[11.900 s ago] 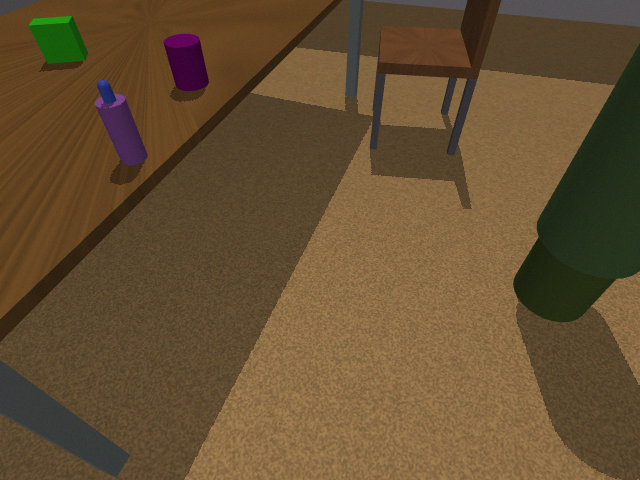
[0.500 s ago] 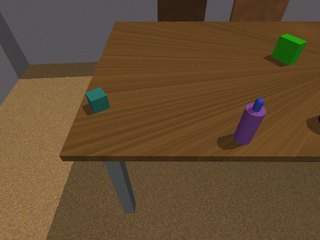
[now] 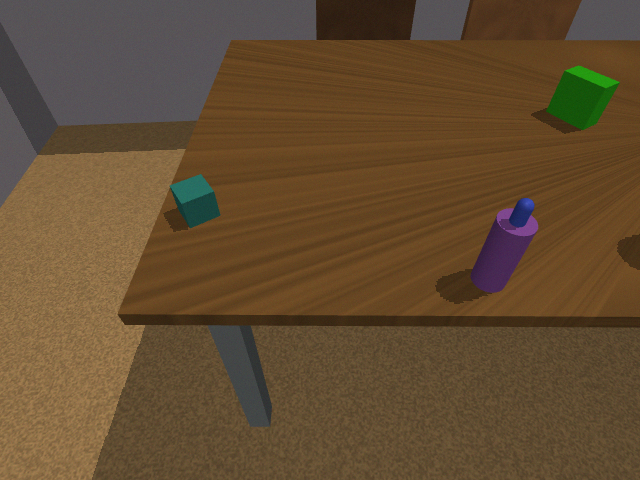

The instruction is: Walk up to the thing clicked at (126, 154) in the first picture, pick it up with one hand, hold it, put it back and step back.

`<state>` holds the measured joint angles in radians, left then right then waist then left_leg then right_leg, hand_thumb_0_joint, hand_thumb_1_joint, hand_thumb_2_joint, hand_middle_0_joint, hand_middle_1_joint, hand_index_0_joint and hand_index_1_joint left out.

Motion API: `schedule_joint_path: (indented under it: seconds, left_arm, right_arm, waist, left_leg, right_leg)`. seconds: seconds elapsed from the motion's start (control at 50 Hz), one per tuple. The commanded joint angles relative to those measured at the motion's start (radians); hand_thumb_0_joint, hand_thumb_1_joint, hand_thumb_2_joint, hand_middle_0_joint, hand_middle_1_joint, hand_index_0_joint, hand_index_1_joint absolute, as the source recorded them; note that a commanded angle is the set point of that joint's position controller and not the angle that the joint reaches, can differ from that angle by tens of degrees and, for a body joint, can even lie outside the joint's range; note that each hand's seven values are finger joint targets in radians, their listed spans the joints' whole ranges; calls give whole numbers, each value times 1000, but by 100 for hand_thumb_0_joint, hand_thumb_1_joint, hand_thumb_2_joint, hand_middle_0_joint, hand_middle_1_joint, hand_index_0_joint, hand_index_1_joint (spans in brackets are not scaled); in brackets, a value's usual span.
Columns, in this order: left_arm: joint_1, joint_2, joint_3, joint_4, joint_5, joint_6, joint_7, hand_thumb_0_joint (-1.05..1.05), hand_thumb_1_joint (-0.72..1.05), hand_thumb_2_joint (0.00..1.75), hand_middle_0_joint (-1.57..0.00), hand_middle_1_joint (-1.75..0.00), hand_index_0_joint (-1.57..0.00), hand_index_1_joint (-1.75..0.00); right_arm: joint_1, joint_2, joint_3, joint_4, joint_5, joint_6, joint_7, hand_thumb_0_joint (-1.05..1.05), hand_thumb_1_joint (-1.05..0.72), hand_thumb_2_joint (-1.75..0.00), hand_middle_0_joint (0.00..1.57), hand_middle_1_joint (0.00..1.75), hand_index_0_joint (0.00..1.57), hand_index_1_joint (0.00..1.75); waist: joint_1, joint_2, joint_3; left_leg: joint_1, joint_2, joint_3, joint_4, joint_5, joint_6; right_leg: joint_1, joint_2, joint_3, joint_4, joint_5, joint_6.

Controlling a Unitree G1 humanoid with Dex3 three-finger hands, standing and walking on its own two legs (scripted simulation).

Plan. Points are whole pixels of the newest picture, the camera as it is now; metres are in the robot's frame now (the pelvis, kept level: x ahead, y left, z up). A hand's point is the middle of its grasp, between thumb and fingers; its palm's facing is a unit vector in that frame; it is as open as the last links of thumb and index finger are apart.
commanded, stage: stand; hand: right
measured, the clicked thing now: (505, 243) +0.45 -0.25 +0.04
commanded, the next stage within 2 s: rise first in 0.80 s
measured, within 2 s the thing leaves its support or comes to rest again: neither
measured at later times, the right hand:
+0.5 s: hand out of the picture +0.08 -0.25 -0.16, palm faces -0.05 +0.94 -0.34, open 7.4 cm
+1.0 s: hand out of the picture +0.11 -0.24 -0.15, palm faces +0.04 +0.95 -0.32, open 8.0 cm
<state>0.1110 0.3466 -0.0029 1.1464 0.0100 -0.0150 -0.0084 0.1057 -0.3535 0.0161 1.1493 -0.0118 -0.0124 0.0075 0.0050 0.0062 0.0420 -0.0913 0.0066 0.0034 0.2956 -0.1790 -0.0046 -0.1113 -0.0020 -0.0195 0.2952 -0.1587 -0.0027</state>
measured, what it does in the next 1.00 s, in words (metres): stands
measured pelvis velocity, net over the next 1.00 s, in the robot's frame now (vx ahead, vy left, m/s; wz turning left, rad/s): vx -0.01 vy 0.00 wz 0.00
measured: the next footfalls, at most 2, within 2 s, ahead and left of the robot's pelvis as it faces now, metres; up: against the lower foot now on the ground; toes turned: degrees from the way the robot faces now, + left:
none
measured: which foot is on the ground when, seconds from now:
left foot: down 0.00-1.00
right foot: down 0.00-1.00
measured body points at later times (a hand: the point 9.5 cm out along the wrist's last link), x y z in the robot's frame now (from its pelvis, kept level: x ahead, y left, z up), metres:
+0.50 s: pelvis +0.01 +0.00 +0.00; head +0.01 +0.00 +0.45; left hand +0.08 +0.31 -0.13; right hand +0.08 -0.30 -0.13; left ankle -0.01 +0.12 -0.75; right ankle +0.00 -0.12 -0.75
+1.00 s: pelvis -0.01 +0.00 +0.00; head +0.02 +0.01 +0.44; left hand +0.10 +0.30 -0.13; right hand +0.10 -0.29 -0.13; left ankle -0.01 +0.12 -0.75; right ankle +0.00 -0.12 -0.75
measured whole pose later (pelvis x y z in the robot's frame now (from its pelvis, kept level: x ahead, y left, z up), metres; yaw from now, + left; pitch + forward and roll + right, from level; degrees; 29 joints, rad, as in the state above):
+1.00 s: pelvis -0.01 +0.00 +0.00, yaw +0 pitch -1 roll +0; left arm 0.11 0.33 0.02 1.00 -0.06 -0.06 0.02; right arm 0.10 -0.33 0.00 1.00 0.06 -0.06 -0.03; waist 0.00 0.00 0.07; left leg -0.15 0.00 0.00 0.38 -0.21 0.00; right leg -0.17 -0.01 -0.02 0.37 -0.19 0.00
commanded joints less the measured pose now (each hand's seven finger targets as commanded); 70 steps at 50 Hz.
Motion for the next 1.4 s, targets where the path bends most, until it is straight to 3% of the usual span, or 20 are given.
schedule_joint_path:
  seconds: [0.0, 0.86, 0.88, 0.9, 0.92, 0.94, 0.96, 0.98, 1.0, 1.02, 1.06, 1.1, 1.12, 1.16, 1.2, 1.22, 1.28, 1.3, 1.34, 1.38]
  left_arm:
    - [-42, 215, 38, -53, -3, -20, 19, 0, 90, 90, -20, -30, -20, -30]
    - [-32, 214, 41, -61, -2, -18, 20, 0, 90, 90, -20, -30, -20, -30]
    - [-33, 217, 42, -62, -3, -19, 20, 0, 82, 82, -12, -22, -12, -22]
    - [-384, 52, 32, -412, -86, -127, 29, 0, 74, 74, -4, -14, -4, -14]
    - [-344, 73, 9, -452, -113, -143, 48, 0, 66, 66, -2, -6, 0, -6]
    - [-269, 164, 59, -369, -109, -134, 66, 0, 58, 58, -2, -2, 0, -4]
    - [-149, 215, 114, -294, -109, -114, 72, 0, 50, 50, -2, -2, 0, -4]
    - [-108, 219, 152, -346, -106, -105, 77, 0, 42, 42, -2, -3, -1, -4]
    - [-94, 200, 140, -391, -104, -108, 87, 0, 36, 34, -2, -3, -1, -4]
    - [-116, 147, 106, -367, -99, -110, 91, 0, 34, 26, -2, -3, -2, -4]
    - [-50, 112, 142, -277, -69, -95, 86, 0, 25, 22, -3, -4, -3, -4]
    - [-21, 119, 170, -335, -53, -91, 83, 0, 13, 15, -4, -4, -5, -3]
    - [15, 126, 176, -386, -52, -88, 87, 0, 6, 13, -4, -4, -5, -3]
    - [66, 69, 145, -418, -57, -75, 86, 0, -3, 10, -4, -5, -6, -3]
    - [-7, 59, 131, -521, -61, -79, 89, 0, -12, 9, -5, -4, -5, -4]
    - [-33, 78, 145, -581, -60, -85, 94, 0, -18, 9, -5, -4, -5, -4]
    - [-23, 12, 98, -661, -63, -94, 97, 0, -31, 8, -5, -4, -5, -5]
    - [-13, 9, 89, -663, -63, -98, 99, 0, -37, 7, -5, -4, -5, -5]
    - [15, 74, 139, -692, -54, -104, 109, 0, -46, 6, -6, -4, -5, -5]
    - [20, 3, 86, -697, -53, -106, 101, 0, -52, 4, -6, -5, -5, -5]
  right_arm:
    - [-37, -209, -44, -63, 4, -22, -16, 0, -90, -90, 20, 30, 20, 30]
    - [-32, -214, -47, -78, 5, -20, -19, 0, -90, -90, 20, 30, 20, 30]
    - [-26, -208, -46, -77, 4, -19, -19, 0, -82, -82, 12, 22, 12, 22]
    - [-377, -19, -17, -428, 77, -98, -31, 0, -74, -74, 6, 14, 6, 14]
    - [-344, -62, -21, -477, 117, -142, -48, 0, -66, -66, 6, 6, 6, 6]
    - [-218, -169, -80, -349, 104, -131, -69, 0, -58, -58, 6, 4, 6, 4]
    - [-168, -196, -118, -284, 102, -114, -73, 0, -50, -50, 6, 4, 6, 4]
    - [-152, -215, -163, -279, 100, -110, -81, 0, -42, -42, 6, 5, 6, 5]
    - [-133, -222, -180, -321, 94, -120, -92, 0, -34, -34, 6, 5, 6, 5]
    - [-156, -206, -175, -367, 89, -130, -97, 0, -28, -26, 6, 4, 6, 4]
    - [-15, -189, -213, -345, 69, -113, -94, 0, -18, -19, 6, 5, 5, 5]
    - [38, -200, -249, -443, 59, -104, -91, 0, -10, -17, 6, 5, 5, 5]
    - [43, -207, -255, -522, 61, -104, -93, 0, -2, -15, 5, 5, 5, 5]
    - [89, -133, -212, -577, 70, -97, -87, 0, 11, -13, 5, 5, 5, 5]
    - [33, -116, -195, -693, 77, -99, -87, 0, 18, -11, 5, 5, 5, 5]
    - [17, -149, -226, -766, 77, -103, -92, 0, 22, -10, 5, 5, 5, 5]
    - [24, -124, -203, -879, 74, -117, -95, 0, 36, -8, 4, 6, 5, 6]
    - [30, -136, -222, -899, 75, -122, -99, 0, 40, -7, 4, 6, 4, 6]
    - [63, -166, -256, -960, 69, -128, -103, 0, 46, -6, 4, 6, 4, 6]
    - [122, -137, -247, -1012, 67, -134, -100, 0, 53, -5, 4, 6, 4, 6]
  waist:
    - [-4, -9, -82]
    - [-2, 1, -62]
    - [-4, -4, -59]
    - [7, -98, -55]
    - [-24, -3, -108]
    - [-35, 2, -45]
    - [-7, 12, -12]
    - [3, 30, -122]
    - [1, 12, -213]
    - [-24, -16, -229]
    - [-51, -60, -193]
    - [-33, -45, -286]
    - [-21, -60, -318]
    - [-17, -43, -224]
    - [-15, -34, -188]
    - [-21, -44, -185]
    - [-29, -32, -119]
    - [-30, -35, -90]
    - [-24, -27, -112]
    - [-48, -39, -109]
  left_leg:
    - [11, 134, -99, -41, 158, 23]
    - [9, 127, -98, -44, 167, 27]
    - [4, 128, -99, -48, 160, 28]
    - [-142, 2, 7, 63, 59, 9]
    - [-73, -10, 21, 27, -16, 10]
    - [-102, -11, 23, 20, -48, 14]
    - [-144, -9, 31, 42, -50, 9]
    - [-107, -10, 38, 67, 24, 4]
    - [-73, -2, 34, 84, 88, 5]
    - [-72, -4, 28, 98, 117, 11]
    - [-104, -3, 16, 115, 119, 21]
    - [-54, -9, 21, 119, 178, 15]
    - [-31, -11, 22, 104, 200, 15]
    - [-59, -16, 32, 82, 182, 12]
    - [-77, -14, 34, 66, 127, 8]
    - [-77, -12, 35, 59, 100, 10]
    - [-95, -6, 35, 38, 39, 12]
    - [-105, -4, 34, 34, 23, 12]
    - [-98, -3, 36, 41, 33, 11]
    - [-76, -3, 38, 49, 58, 15]
  right_leg:
    - [28, -135, 101, -30, 140, -19]
    - [40, -138, 99, -33, 155, -17]
    - [43, -138, 97, -34, 143, -17]
    - [-104, -6, -16, 67, 38, -8]
    - [-50, -15, -3, 36, -20, -10]
    - [-80, -10, -7, 29, -44, -15]
    - [-92, -3, -18, 50, -56, -16]
    - [-71, -6, -11, 74, 11, -16]
    - [-38, -5, -7, 89, 83, -13]
    - [-40, -5, -9, 101, 119, -8]
    - [-92, 6, -11, 113, 137, -10]
    - [-43, 8, -15, 116, 176, -12]
    - [-13, 6, -17, 102, 190, -10]
    - [-50, 4, -17, 84, 168, -11]
    - [-63, 2, -21, 72, 113, -12]
    - [-60, 0, -20, 65, 92, -12]
    - [-66, 3, -19, 50, 36, -16]
    - [-69, 4, -20, 47, 23, -16]
    - [-44, 5, -16, 47, 34, -15]
    - [-37, 6, -15, 49, 64, -15]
